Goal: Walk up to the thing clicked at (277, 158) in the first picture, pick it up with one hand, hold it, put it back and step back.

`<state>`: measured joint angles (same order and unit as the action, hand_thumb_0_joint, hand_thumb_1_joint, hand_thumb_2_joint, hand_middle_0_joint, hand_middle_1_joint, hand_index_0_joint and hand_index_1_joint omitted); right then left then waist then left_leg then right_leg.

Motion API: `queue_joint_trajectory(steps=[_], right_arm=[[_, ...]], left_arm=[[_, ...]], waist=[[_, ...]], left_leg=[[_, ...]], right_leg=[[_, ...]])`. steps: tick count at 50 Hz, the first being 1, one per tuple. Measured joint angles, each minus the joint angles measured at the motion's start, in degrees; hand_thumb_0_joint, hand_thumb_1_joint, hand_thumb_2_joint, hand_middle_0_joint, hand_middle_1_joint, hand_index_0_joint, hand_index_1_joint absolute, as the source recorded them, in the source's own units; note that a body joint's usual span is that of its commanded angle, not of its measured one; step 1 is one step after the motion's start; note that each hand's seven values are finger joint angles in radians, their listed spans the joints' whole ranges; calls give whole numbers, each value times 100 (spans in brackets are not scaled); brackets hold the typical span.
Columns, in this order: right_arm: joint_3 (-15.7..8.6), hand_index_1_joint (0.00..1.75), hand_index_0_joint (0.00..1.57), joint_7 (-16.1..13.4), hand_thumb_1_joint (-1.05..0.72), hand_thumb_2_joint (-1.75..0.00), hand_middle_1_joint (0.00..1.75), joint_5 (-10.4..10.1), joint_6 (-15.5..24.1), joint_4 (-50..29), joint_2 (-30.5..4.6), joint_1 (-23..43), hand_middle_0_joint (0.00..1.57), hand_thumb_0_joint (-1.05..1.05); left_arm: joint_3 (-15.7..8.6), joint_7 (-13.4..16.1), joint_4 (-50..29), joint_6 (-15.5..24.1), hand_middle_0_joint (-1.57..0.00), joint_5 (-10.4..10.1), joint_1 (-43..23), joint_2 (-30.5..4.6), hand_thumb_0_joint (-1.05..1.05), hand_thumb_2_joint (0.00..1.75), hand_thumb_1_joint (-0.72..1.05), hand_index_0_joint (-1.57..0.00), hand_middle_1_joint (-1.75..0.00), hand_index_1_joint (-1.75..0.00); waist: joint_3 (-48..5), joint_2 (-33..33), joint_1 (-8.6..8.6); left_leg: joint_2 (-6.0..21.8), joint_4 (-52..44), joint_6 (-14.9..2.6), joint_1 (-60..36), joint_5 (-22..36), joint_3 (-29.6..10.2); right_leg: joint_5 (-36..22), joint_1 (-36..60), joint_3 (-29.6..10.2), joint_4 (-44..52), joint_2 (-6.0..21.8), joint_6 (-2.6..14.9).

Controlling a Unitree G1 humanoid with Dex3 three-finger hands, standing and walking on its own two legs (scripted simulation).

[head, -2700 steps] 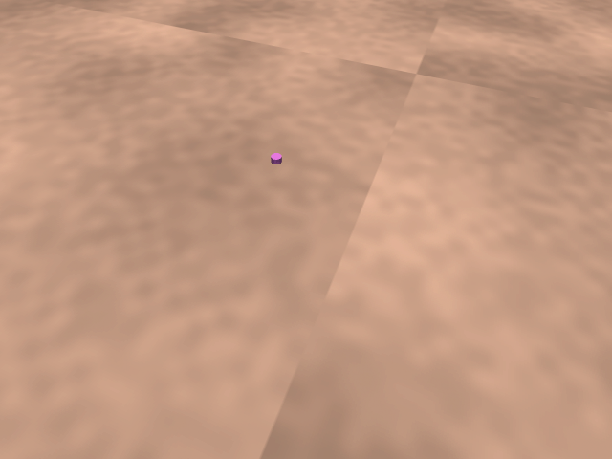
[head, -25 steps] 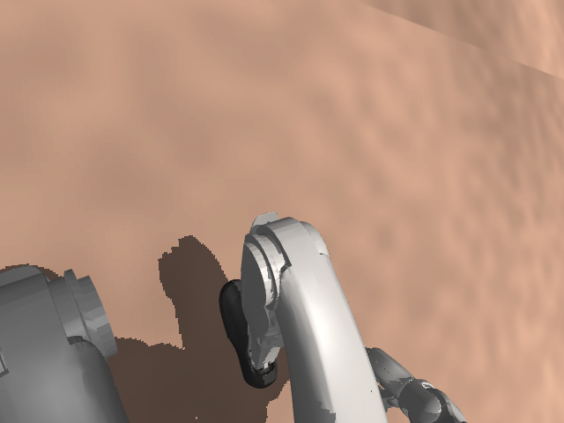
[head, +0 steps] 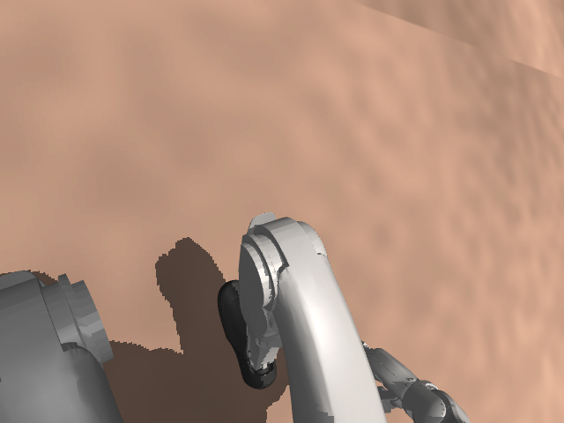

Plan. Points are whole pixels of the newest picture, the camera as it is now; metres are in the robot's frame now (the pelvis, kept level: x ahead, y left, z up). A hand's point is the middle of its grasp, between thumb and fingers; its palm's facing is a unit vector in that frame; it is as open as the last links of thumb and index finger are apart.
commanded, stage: settle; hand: left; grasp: from above
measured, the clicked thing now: out of the picture +0.42 +0.40 -0.27
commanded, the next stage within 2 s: lift in 0.98 s
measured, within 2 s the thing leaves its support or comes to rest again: leaves its support in 0.28 s
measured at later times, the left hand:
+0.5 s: hand out of the picture +0.41 +0.41 -0.18, palm faces -0.36 -0.16 -0.92, open 7.5 cm
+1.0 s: hand out of the picture +0.40 +0.40 -0.11, palm faces -0.41 -0.13 -0.90, open 7.4 cm
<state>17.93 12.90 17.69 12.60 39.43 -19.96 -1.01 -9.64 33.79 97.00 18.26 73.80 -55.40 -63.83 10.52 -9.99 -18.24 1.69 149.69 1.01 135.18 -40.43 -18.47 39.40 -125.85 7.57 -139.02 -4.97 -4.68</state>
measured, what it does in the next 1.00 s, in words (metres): stands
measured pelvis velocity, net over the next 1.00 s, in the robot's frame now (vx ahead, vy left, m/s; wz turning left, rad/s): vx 0.00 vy -0.01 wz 0.09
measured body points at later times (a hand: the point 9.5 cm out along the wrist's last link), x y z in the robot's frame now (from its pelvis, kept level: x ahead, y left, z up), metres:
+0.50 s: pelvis +0.00 +0.00 +0.01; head +0.24 +0.14 +0.36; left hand +0.43 +0.41 -0.13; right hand +0.11 -0.26 -0.06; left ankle +0.06 +0.13 -0.25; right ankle +0.12 -0.14 -0.25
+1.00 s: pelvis +0.00 -0.01 +0.03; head +0.22 +0.10 +0.40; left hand +0.42 +0.41 -0.06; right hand +0.12 -0.27 -0.07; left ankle +0.06 +0.13 -0.25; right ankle +0.12 -0.14 -0.25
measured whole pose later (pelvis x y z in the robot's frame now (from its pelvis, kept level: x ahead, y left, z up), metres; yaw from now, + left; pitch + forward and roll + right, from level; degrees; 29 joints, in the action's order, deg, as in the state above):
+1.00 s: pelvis +0.00 -0.01 +0.03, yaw +5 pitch +30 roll -11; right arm 7.5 9.9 8.9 1.4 38.2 -18.2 -5.9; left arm -9.2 14.3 74.2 17.1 70.3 -51.1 -52.8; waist 1.2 -1.4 -12.1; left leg 0.9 140.8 1.4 134.9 -36.9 -12.9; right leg 38.7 -126.8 4.3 -134.7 -1.6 -4.1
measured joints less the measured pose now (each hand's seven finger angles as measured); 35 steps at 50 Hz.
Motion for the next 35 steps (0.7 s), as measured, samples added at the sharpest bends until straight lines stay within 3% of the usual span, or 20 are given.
queue_joint_trajectory(steps=[10,19,26,35], right_arm=[[8,30,21,-8,-89,-89,30,-19,-71,-33,39,-48,20,0],[-224,30,21,-20,-90,-89,30,-122,-181,3,66,-158,20,1],[-551,30,21,17,-90,-89,30,-316,-357,-3,97,-255,20,1],[-838,30,21,-38,-90,-89,30,-664,-606,-115,140,-298,20,1]], left_arm=[[-123,-227,-164,-40,-80,-43,90,4,-2,23,32,-92,-49,-43],[-304,-545,-901,-70,-83,-113,356,194,-2,25,30,-94,-47,-41],[-147,-892,-1538,-253,-84,-306,496,617,-3,25,30,-95,-46,-40],[164,-1583,-1800,-352,-84,-471,442,931,-3,25,30,-95,-46,-40]], waist=[[11,48,10],[-175,194,146],[-507,478,361],[-769,738,530]], left_leg=[[2,-51,27,6,6,0],[-20,-139,64,0,-18,24],[-40,-329,41,34,44,173],[-19,-624,-18,11,192,409]], right_leg=[[-8,-26,4,34,15,-15],[40,-25,-1,81,71,-22],[60,-53,-78,176,159,44],[-2,-76,-233,334,227,32]])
